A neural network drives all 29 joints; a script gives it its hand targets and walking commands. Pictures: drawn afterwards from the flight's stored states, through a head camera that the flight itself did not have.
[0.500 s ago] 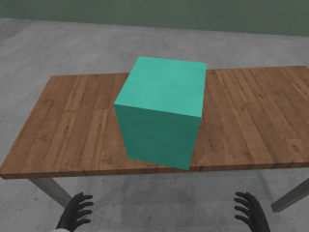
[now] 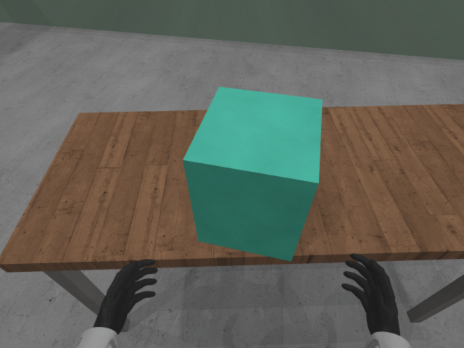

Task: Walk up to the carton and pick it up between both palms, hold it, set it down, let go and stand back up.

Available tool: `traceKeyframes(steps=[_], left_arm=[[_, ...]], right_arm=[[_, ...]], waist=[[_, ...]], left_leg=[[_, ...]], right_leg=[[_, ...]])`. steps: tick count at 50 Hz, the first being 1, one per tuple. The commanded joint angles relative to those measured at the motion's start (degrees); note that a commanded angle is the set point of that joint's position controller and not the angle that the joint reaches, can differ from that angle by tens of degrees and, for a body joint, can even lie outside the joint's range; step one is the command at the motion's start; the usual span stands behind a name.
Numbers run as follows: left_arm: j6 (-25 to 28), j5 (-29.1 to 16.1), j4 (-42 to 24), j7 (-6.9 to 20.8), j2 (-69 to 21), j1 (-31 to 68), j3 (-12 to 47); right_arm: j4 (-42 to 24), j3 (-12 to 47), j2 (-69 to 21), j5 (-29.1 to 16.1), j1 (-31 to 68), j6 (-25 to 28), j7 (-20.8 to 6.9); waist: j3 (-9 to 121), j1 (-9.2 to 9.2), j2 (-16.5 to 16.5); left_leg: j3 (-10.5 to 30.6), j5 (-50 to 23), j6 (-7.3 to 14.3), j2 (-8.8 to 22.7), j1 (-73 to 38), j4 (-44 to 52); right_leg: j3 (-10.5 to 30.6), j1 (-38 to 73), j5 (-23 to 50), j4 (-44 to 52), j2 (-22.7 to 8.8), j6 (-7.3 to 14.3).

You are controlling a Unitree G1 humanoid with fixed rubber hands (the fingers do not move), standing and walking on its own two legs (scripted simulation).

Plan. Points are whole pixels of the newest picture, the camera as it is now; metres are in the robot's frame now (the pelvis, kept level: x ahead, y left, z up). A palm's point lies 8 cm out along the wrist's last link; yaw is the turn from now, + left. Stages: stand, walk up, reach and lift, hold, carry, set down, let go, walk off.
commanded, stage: reach and lift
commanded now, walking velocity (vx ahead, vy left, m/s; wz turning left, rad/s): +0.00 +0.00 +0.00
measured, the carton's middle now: (255, 175) +0.43 -0.02 +0.05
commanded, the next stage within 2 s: none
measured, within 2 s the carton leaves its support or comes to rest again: neither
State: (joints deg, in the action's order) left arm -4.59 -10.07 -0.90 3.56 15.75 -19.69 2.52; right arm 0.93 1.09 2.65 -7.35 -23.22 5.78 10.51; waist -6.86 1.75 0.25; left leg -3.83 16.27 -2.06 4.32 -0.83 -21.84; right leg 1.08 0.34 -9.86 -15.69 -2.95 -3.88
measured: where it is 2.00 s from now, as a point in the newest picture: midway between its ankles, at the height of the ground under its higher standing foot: outside the picture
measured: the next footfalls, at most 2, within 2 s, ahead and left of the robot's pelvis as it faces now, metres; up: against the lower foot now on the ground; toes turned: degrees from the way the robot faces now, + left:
none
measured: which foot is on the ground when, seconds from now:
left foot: down 0.00-1.00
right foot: down 0.00-1.00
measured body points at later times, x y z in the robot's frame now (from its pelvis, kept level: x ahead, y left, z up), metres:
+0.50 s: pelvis -0.02 -0.01 +0.00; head -0.01 -0.01 +0.45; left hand +0.27 +0.19 +0.05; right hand +0.25 -0.19 +0.05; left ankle -0.04 +0.13 -0.75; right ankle -0.01 -0.17 -0.75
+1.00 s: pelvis -0.02 -0.01 +0.00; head +0.00 +0.00 +0.45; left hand +0.34 +0.19 +0.10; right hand +0.31 -0.20 +0.09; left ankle -0.04 +0.13 -0.75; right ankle -0.01 -0.17 -0.75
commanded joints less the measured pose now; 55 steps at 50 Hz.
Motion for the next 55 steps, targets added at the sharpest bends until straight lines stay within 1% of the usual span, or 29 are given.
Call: traceKeyframes(steps=[1, 2, 3, 4, 8, 9, 10, 11, 12, 13, 16, 18, 19, 20, 24, 25, 26, 29, 32, 35, 39, 40, 41, 42, 47, 48, 52, 54, 55], left_arm=[[4.1, -0.5, -12.9, -0.3, 6.3, 7.7, -3.8], [3.9, -0.9, -12.1, -0.4, 6.9, 8.3, -3.9], [3.8, -1.2, -11.0, -0.4, 6.6, 9.3, -3.8], [3.8, -1.5, -12.2, -0.4, 6.2, 10.9, -3.2], [1.7, -3.8, -10.9, -0.8, 7.7, 15.7, -3.3], [0.9, -4.1, -10.0, -0.7, 7.4, 17.7, -2.9], [0.4, -4.2, -11.2, -0.8, 8.2, 19.0, -3.5], [-0.2, -4.5, -11.2, -1.0, 7.5, 21.1, -3.1], [-0.8, -4.8, -12.7, -1.2, 7.8, 22.7, -3.7], [-1.6, -5.1, -12.5, -1.4, 7.7, 25.0, -3.4], [-4.3, -5.3, -10.4, -1.1, 7.9, 25.1, -3.8], [-6.2, -5.2, -11.3, -1.0, 7.8, 27.4, -4.4], [-7.2, -5.3, -13.2, -0.9, 8.7, 29.5, -5.4], [-8.3, -4.9, -9.9, -0.7, 8.4, 29.9, -5.4], [-12.4, -3.6, -8.1, -0.1, 7.7, 33.8, -6.9], [-12.8, -3.7, -8.6, 0.0, 8.1, 35.9, -7.6], [-13.7, -4.0, -8.8, 0.0, 8.3, 36.4, -8.0], [-15.3, -3.8, -9.8, 0.1, 8.8, 39.5, -8.3], [-16.5, -3.9, -9.4, 0.4, 9.2, 43.0, -9.4], [-17.9, -3.7, -9.0, 0.2, 10.0, 46.5, -9.6], [-19.8, -4.0, -6.8, 0.6, 10.3, 50.8, -9.8], [-20.2, -4.0, -6.5, 0.5, 10.8, 53.0, -9.7], [-20.4, -4.1, -6.9, 0.2, 10.4, 54.1, -10.1], [-20.5, -4.0, -7.4, 0.1, 11.2, 54.2, -10.3], [-22.4, -4.7, -5.3, -0.2, 12.1, 61.3, -9.8], [-23.0, -4.3, -3.9, -0.2, 12.2, 61.7, -9.8], [-25.1, -3.3, -0.9, 0.0, 12.7, 67.0, -10.5], [-25.8, -3.6, 0.1, 0.0, 13.1, 70.0, -9.6], [-25.8, -3.4, 1.2, -0.2, 13.6, 70.5, -10.3]], right_arm=[[-13.0, -1.1, 2.7, -0.7, 4.7, 3.1, 0.9], [-12.1, -1.3, 2.8, -1.0, 5.7, 2.9, 1.1], [-13.0, -0.8, 2.7, -1.0, 6.9, 2.5, 1.2], [-12.8, -1.5, 2.4, -0.6, 7.9, 2.2, 1.3], [-15.0, -2.3, 3.7, -0.9, 11.7, -1.0, 2.0], [-14.4, -2.6, 3.1, -0.7, 12.9, -2.3, 2.2], [-16.0, -2.6, 3.3, -0.5, 14.3, -3.2, 2.3], [-15.6, -2.2, 2.3, -0.9, 16.3, -4.3, 2.4], [-16.9, -2.2, 2.8, -1.3, 17.4, -5.1, 2.5], [-17.0, -2.8, 3.3, -1.3, 19.0, -6.1, 2.6], [-16.9, -2.2, 3.2, -1.7, 20.3, -8.8, 3.1], [-17.2, -2.0, 3.2, -1.9, 21.6, -10.3, 3.6], [-19.3, -2.3, 4.5, -2.3, 24.1, -10.8, 3.8], [-16.5, -1.7, 3.9, -3.0, 25.1, -11.7, 3.8], [-15.3, -2.6, 4.4, -2.8, 28.5, -14.4, 4.8], [-16.1, -2.5, 4.4, -3.3, 30.8, -14.8, 4.9], [-16.2, -2.6, 4.8, -3.8, 32.2, -15.1, 5.0], [-16.7, -3.0, 5.5, -4.2, 33.8, -16.2, 5.6], [-16.3, -2.9, 5.8, -5.0, 37.3, -17.0, 5.8], [-15.2, -3.6, 6.7, -5.6, 40.3, -17.8, 5.9], [-13.9, -3.1, 7.6, -6.7, 45.5, -19.3, 6.2], [-14.0, -3.5, 8.0, -6.8, 47.2, -19.4, 6.1], [-14.6, -3.8, 9.2, -7.3, 49.0, -19.3, 5.9], [-12.9, -4.3, 8.8, -7.1, 48.1, -19.7, 6.1], [-10.9, -5.3, 10.5, -8.5, 54.9, -21.2, 6.1], [-8.1, -4.8, 10.7, -8.6, 55.3, -21.7, 6.1], [-5.1, -5.1, 12.6, -9.5, 61.3, -23.1, 6.2], [-4.2, -6.3, 13.3, -10.1, 64.9, -23.3, 6.1], [-4.2, -5.5, 13.5, -10.4, 66.0, -23.3, 6.0]], waist=[[6.6, -0.34, 5.2], [5.8, 0.2, 5.9], [5.7, 0.1, 4.5], [6.2, -0.89, 4.6], [8.1, -0.28, 4.0], [7.5, -1.33, 3.1], [8.6, -0.28, 2.9], [9.4, -0.73, 3.6], [9.7, -0.1, 3.6], [10.3, -1.25, 3.9], [10.2, -1.09, 3.5], [12.1, -1.52, 2.6], [14.0, -0.93, 3.7], [12.4, -0.85, 2.7], [12.3, -1.98, 1.8], [13.3, -1.14, 2.2], [14.0, -1.28, 0.6], [16.1, -1.95, 2.1], [17.7, -1.24, 2.2], [18.7, -2.48, 2.6], [19.7, -2.37, 2.0], [21.5, -3.06, 1.5], [22.5, -2.46, 2.0], [22.6, -3.41, 2.2], [26.0, -4.37, 3.3], [25.0, -4.54, 3.4], [26.2, -4.35, 3.3], [27.7, -5.75, 3.2], [27.6, -4.87, 2.9]], left_leg=[[-0.2, -24.4, -2.7, -3.3, 3.4, 2.6], [-0.5, -23.3, -2.7, -3.5, 4.0, 2.5], [-0.3, -22.0, -2.4, -3.4, 4.9, 2.6], [0.2, -19.9, -2.2, -3.3, 4.8, 3.2], [-0.4, -15.1, -1.3, -3.5, 6.8, 3.7], [-0.2, -13.6, -1.1, -3.6, 6.8, 3.9], [-0.1, -13.6, -1.0, -3.4, 6.9, 4.1], [-0.2, -12.9, -1.0, -3.3, 7.2, 4.0], [-0.2, -12.8, -0.7, -3.5, 8.0, 4.4], [0.0, -12.4, -0.8, -3.6, 8.1, 4.7], [0.2, -16.0, -0.8, -3.4, 7.2, 3.9], [-0.1, -18.3, -0.8, -3.8, 6.4, 3.7], [-0.6, -19.4, -1.0, -4.2, 6.0, 3.6], [-0.6, -18.8, -1.1, -4.0, 6.7, 3.3], [-0.6, -18.2, -0.7, -4.2, 5.8, 4.0], [-0.8, -17.2, -0.7, -4.1, 5.8, 4.0], [-1.0, -17.7, -0.4, -4.3, 5.9, 3.6], [-1.7, -20.0, -1.0, -4.6, 5.3, 3.2], [-1.8, -21.5, -0.9, -4.7, 5.0, 3.0], [-1.9, -19.8, -0.8, -5.0, 5.3, 2.8], [-1.9, -20.6, -0.5, -5.0, 5.8, 2.9], [-1.9, -19.6, -0.3, -5.1, 6.0, 2.9], [-2.1, -19.9, -0.5, -5.1, 6.6, 2.7], [-2.1, -20.5, -0.6, -5.2, 6.2, 2.7], [-2.1, -21.7, -1.0, -5.3, 6.0, 1.6], [-1.9, -22.5, -1.0, -5.2, 6.1, 1.7], [-2.0, -23.0, -1.1, -5.0, 6.3, 1.4], [-1.5, -23.7, -1.2, -4.9, 6.5, 0.9], [-1.7, -22.6, -1.1, -5.0, 6.5, 1.0]], right_leg=[[-0.5, 2.4, 13.0, 0.1, 4.2, 4.8], [-0.2, 2.0, 12.2, 0.1, 4.0, 5.0], [0.1, 2.5, 10.8, 0.3, 4.1, 5.1], [-0.3, 2.0, 9.2, 0.3, 4.1, 5.3], [0.3, 2.9, 6.9, -0.4, 3.7, 5.1], [0.1, 2.8, 6.3, -0.6, 4.0, 5.0], [0.0, 3.5, 6.2, -0.8, 4.0, 4.7], [0.0, 4.3, 6.0, -1.1, 4.1, 5.0], [0.2, 4.6, 5.9, -1.1, 3.9, 4.9], [0.3, 3.9, 6.3, -1.2, 4.0, 4.9], [0.1, 4.0, 8.7, -1.8, 4.2, 5.2], [0.0, 5.0, 11.7, -1.7, 4.4, 4.8], [0.1, 5.4, 13.2, -1.9, 4.5, 4.4], [0.3, 5.3, 12.7, -1.9, 4.4, 4.6], [-0.5, 6.5, 14.6, -1.6, 4.8, 3.9], [-0.7, 6.4, 13.5, -1.6, 4.7, 3.8], [-0.5, 6.9, 14.9, -2.0, 4.6, 3.7], [-0.9, 8.0, 18.6, -3.0, 5.0, 3.5], [-0.9, 8.7, 20.6, -3.3, 4.9, 3.2], [-1.2, 8.7, 20.1, -3.4, 5.1, 3.1], [-1.3, 8.7, 21.0, -3.7, 5.2, 3.0], [-1.2, 9.2, 20.9, -3.8, 5.5, 2.8], [-1.1, 9.4, 21.1, -4.3, 5.5, 2.9], [-1.4, 9.5, 21.4, -4.2, 5.6, 3.0], [-1.8, 8.5, 21.8, -4.7, 6.0, 3.3], [-1.9, 8.4, 22.5, -4.6, 6.0, 3.4], [-2.3, 8.6, 22.7, -4.6, 6.6, 3.3], [-2.5, 8.1, 22.9, -4.7, 6.6, 3.6], [-2.7, 8.1, 21.8, -4.5, 6.7, 3.5]])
